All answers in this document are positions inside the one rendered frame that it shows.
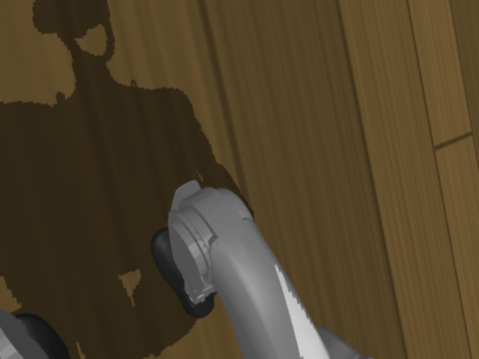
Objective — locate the right robot foot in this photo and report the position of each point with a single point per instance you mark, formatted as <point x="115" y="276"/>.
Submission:
<point x="161" y="251"/>

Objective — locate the right robot hand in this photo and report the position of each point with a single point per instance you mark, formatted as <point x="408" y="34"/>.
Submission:
<point x="337" y="347"/>

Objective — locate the left robot foot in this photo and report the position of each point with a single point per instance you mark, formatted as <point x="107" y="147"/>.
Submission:
<point x="44" y="335"/>

